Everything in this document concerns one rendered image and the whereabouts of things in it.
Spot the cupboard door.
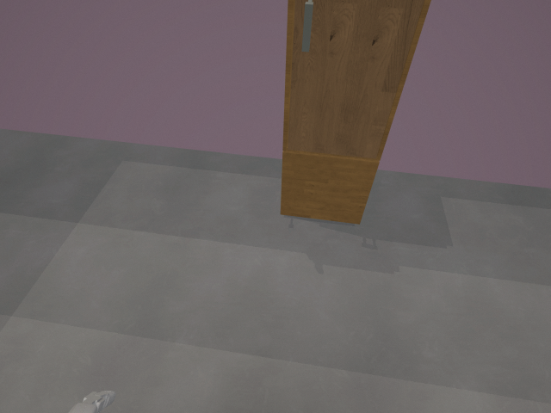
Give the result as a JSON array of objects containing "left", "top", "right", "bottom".
[{"left": 288, "top": 0, "right": 424, "bottom": 159}]

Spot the left robot hand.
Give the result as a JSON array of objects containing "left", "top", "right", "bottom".
[{"left": 69, "top": 391, "right": 116, "bottom": 413}]

